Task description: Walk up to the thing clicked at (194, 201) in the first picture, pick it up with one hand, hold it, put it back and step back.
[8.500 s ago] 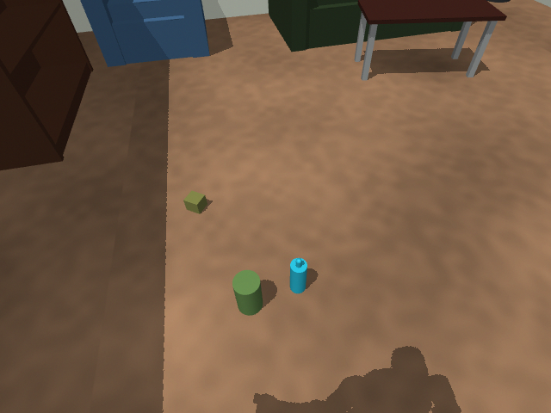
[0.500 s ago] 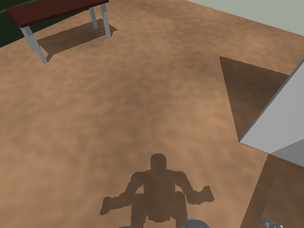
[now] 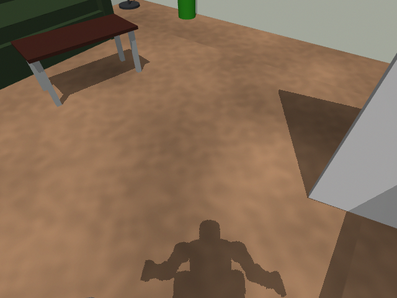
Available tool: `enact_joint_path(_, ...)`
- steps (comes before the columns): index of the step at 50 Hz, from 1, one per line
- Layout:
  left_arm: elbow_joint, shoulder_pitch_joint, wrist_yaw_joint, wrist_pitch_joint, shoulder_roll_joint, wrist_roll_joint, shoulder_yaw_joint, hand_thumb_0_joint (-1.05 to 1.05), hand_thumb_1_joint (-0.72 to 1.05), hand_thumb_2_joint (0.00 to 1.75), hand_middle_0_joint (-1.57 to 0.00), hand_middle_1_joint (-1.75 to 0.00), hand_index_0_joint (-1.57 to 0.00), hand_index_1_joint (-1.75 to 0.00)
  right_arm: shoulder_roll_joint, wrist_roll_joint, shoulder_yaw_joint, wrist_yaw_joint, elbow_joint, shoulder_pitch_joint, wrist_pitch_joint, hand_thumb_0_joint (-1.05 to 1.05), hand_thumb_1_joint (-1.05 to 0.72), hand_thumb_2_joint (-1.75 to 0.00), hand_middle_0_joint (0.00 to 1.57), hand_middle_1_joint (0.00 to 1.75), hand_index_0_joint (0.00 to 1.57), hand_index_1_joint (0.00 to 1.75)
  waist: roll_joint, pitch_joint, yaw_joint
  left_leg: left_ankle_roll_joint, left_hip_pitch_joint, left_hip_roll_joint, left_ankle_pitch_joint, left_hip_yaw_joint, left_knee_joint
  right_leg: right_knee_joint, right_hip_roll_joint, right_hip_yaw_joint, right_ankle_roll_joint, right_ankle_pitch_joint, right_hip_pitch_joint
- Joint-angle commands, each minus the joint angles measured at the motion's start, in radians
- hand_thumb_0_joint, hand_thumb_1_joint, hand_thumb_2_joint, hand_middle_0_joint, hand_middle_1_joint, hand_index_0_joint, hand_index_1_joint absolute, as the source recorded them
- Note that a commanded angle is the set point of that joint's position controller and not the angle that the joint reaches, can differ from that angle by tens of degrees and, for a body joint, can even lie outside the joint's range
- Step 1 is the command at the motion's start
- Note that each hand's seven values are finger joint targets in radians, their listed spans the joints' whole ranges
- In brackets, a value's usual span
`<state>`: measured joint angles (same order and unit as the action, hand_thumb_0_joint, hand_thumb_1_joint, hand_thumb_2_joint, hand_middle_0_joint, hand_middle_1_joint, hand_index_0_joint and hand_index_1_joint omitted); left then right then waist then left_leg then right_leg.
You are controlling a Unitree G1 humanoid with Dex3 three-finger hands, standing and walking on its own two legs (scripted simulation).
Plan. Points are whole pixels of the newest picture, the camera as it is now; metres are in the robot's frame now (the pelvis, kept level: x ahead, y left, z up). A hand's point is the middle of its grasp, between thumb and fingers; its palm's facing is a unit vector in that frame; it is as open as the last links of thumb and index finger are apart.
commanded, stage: walk up
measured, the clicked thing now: out of the picture +0.04 +1.14 -0.74
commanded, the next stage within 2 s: stand in 0.12 s
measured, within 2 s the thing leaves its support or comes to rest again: neither
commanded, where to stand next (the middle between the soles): +0.09 +0.00 m, yaw +0 degrees
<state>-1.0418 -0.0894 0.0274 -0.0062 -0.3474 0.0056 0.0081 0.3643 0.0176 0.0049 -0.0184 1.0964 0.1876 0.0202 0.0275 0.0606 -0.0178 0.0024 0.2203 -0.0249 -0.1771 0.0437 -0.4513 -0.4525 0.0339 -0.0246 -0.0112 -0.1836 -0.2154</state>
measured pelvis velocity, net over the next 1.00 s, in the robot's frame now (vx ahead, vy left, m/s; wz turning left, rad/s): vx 0.05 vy -0.01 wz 0.00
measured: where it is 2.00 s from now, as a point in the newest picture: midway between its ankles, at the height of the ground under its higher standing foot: outside the picture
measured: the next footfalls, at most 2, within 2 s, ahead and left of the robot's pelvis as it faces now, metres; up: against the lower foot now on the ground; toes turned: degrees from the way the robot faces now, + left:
none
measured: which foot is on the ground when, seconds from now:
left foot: down 0.00-1.00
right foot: down 0.00-1.00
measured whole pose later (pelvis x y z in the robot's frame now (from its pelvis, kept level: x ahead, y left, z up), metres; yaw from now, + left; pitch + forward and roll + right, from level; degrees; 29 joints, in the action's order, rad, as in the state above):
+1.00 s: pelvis +0.05 -0.01 +0.01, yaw +0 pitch -2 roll +0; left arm -1.14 -0.07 0.00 0.01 -0.34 0.01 0.00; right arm 0.35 0.01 0.00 -0.01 1.16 0.07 0.01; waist 0.00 0.05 -0.01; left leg 0.03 0.10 -0.04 -0.17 0.04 -0.30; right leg -0.31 0.01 -0.04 0.00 -0.18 -0.10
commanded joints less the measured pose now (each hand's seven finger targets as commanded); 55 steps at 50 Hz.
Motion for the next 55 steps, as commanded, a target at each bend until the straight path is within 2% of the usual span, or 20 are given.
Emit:
enact_joint_path(1, 0.021, 0.023, -0.011, 0.023, -0.205, -0.006, 0.047, 0.0, 0.9, 0.9, -0.2, -0.3, -0.2, -0.3, 0.218, -0.005, -0.04, 0.016, -0.053, -0.089, 0.038, 0.0, -0.9, -0.9, 0.2, 0.3, 0.2, 0.3, -0.093, -0.054, 0.034, -0.031, 0.065, -0.119, -0.163, -0.175, 0.197, 0.123, 0.082, 0.103, 0.053, -0.073, 0.072)
enact_joint_path(5, -0.007, 0.018, -0.011, 0.023, -0.202, -0.009, 0.043, 0.0, 0.9, 0.9, -0.2, -0.3, -0.2, -0.3, 0.217, -0.006, -0.037, 0.02, -0.04, -0.1, 0.039, 0.0, -0.9, -0.9, 0.2, 0.3, 0.2, 0.3, -0.101, -0.061, 0.035, -0.029, 0.038, -0.124, -0.126, -0.174, 0.208, 0.133, 0.082, 0.094, 0.046, -0.028, 0.088)
enact_joint_path(6, -0.009, 0.022, -0.011, 0.032, -0.216, 0.002, 0.036, 0.0, 0.9, 0.9, -0.2, -0.3, -0.2, -0.3, 0.205, -0.007, -0.042, 0.02, -0.042, -0.112, 0.031, 0.0, -0.9, -0.9, 0.2, 0.3, 0.2, 0.3, -0.101, -0.073, 0.026, -0.017, 0.022, -0.119, -0.129, -0.159, 0.212, 0.135, 0.091, 0.107, 0.041, -0.037, 0.082)
enact_joint_path(8, -0.021, 0.033, -0.013, 0.037, -0.215, 0.003, 0.034, 0.0, 0.9, 0.9, -0.2, -0.3, -0.2, -0.3, 0.205, -0.007, -0.041, 0.022, -0.035, -0.108, 0.026, 0.0, -0.9, -0.9, 0.2, 0.3, 0.2, 0.3, -0.088, -0.08, 0.019, -0.015, -0.003, -0.119, -0.108, -0.153, 0.21, 0.144, 0.091, 0.105, 0.038, -0.022, 0.078)
enact_joint_path(10, -0.025, 0.037, -0.015, 0.042, -0.215, 0.003, 0.029, 0.0, 0.9, 0.9, -0.2, -0.3, -0.2, -0.3, 0.209, -0.01, -0.042, 0.02, -0.027, -0.102, 0.023, 0.0, -0.9, -0.9, 0.2, 0.3, 0.2, 0.3, -0.076, -0.085, 0.012, -0.015, -0.035, -0.117, -0.063, -0.143, 0.199, 0.157, 0.095, 0.108, 0.037, -0.007, 0.069)
enact_joint_path(11, -0.028, 0.036, -0.016, 0.045, -0.212, 0.003, 0.027, 0.0, 0.9, 0.9, -0.2, -0.3, -0.2, -0.3, 0.21, -0.01, -0.043, 0.02, -0.024, -0.106, 0.023, 0.0, -0.9, -0.9, 0.2, 0.3, 0.2, 0.3, -0.066, -0.096, 0.013, -0.018, -0.06, -0.12, -0.007, -0.137, 0.186, 0.158, 0.099, 0.107, 0.036, 0.03, 0.073)
enact_joint_path(13, -0.037, 0.035, -0.02, 0.048, -0.211, 0.005, 0.022, 0.0, 0.9, 0.9, -0.2, -0.3, -0.2, -0.3, 0.206, -0.011, -0.043, 0.018, -0.021, -0.109, 0.021, 0.0, -0.9, -0.9, 0.2, 0.3, 0.2, 0.3, -0.037, -0.089, 0.008, -0.019, -0.071, -0.118, 0.031, -0.132, 0.175, 0.166, 0.101, 0.105, 0.032, 0.029, 0.064)
enact_joint_path(16, -0.046, 0.029, -0.022, 0.048, -0.208, 0.002, 0.017, 0.0, 0.9, 0.9, -0.2, -0.3, -0.2, -0.3, 0.207, -0.012, -0.043, 0.018, -0.019, -0.121, 0.016, 0.0, -0.9, -0.9, 0.2, 0.3, 0.2, 0.3, -0.026, -0.094, 0.006, -0.021, -0.099, -0.119, 0.055, -0.124, 0.167, 0.179, 0.104, 0.104, 0.028, 0.055, 0.056)
enact_joint_path(20, -0.055, 0.024, -0.026, 0.046, -0.215, 0.0, 0.018, 0.0, 0.9, 0.9, -0.2, -0.3, -0.2, -0.3, 0.204, -0.01, -0.041, 0.016, -0.011, -0.121, 0.012, 0.0, -0.9, -0.9, 0.2, 0.3, 0.2, 0.3, -0.018, -0.076, 0.005, -0.017, -0.094, -0.113, 0.026, -0.118, 0.18, 0.19, 0.104, 0.105, 0.025, 0.033, 0.051)
enact_joint_path(23, -0.057, 0.018, -0.029, 0.046, -0.21, 0.001, 0.016, 0.0, 0.9, 0.9, -0.2, -0.3, -0.2, -0.3, 0.202, -0.01, -0.044, 0.017, -0.012, -0.143, 0.015, 0.0, -0.9, -0.9, 0.2, 0.3, 0.2, 0.3, -0.009, -0.091, 0.011, -0.016, -0.124, -0.122, 0.11, -0.119, 0.176, 0.175, 0.104, 0.094, 0.025, 0.088, 0.061)
enact_joint_path(33, -0.056, 0.019, -0.035, 0.048, -0.211, -0.001, 0.022, 0.0, 0.9, 0.9, -0.2, -0.3, -0.2, -0.3, 0.195, -0.013, -0.044, 0.021, -0.002, -0.165, 0.016, 0.0, -0.9, -0.9, 0.2, 0.3, 0.2, 0.3, -0.026, -0.145, 0.017, -0.013, -0.159, -0.13, 0.255, -0.102, 0.162, 0.157, 0.114, 0.083, 0.022, 0.242, 0.134)
enact_joint_path(40, -0.052, 0.029, -0.038, 0.046, -0.212, 0.0, 0.027, 0.0, 0.9, 0.9, -0.2, -0.3, -0.2, -0.3, 0.191, -0.012, -0.044, 0.023, 0.002, -0.163, 0.013, 0.0, -0.9, -0.9, 0.2, 0.3, 0.2, 0.3, -0.038, -0.135, 0.014, -0.007, -0.157, -0.129, 0.259, -0.094, 0.166, 0.169, 0.113, 0.08, 0.021, 0.257, 0.144)
enact_joint_path(46, -0.049, 0.045, -0.038, 0.041, -0.212, -0.001, 0.03, 0.0, 0.9, 0.9, -0.2, -0.3, -0.2, -0.3, 0.19, -0.011, -0.042, 0.024, 0.005, -0.164, 0.01, 0.0, -0.9, -0.9, 0.2, 0.3, 0.2, 0.3, -0.04, -0.095, 0.014, 0.0, -0.125, -0.121, 0.166, -0.093, 0.185, 0.195, 0.111, 0.089, 0.02, 0.181, 0.132)
enact_joint_path(54, -0.042, 0.048, -0.037, 0.041, -0.214, 0.002, 0.032, 0.0, 0.9, 0.9, -0.2, -0.3, -0.2, -0.3, 0.193, -0.01, -0.045, 0.025, 0.0, -0.154, 0.012, 0.0, -0.9, -0.9, 0.2, 0.3, 0.2, 0.3, -0.03, -0.118, 0.015, -0.006, -0.147, -0.129, 0.172, -0.093, 0.182, 0.192, 0.112, 0.088, 0.028, 0.173, 0.137)
enact_joint_path(55, -0.044, 0.05, -0.036, 0.04, -0.215, 0.001, 0.032, 0.0, 0.9, 0.9, -0.2, -0.3, -0.2, -0.3, 0.187, -0.01, -0.043, 0.024, 0.001, -0.151, 0.012, 0.0, -0.9, -0.9, 0.2, 0.3, 0.2, 0.3, -0.027, -0.095, 0.014, -0.001, -0.13, -0.123, 0.158, -0.096, 0.191, 0.196, 0.107, 0.088, 0.026, 0.16, 0.124)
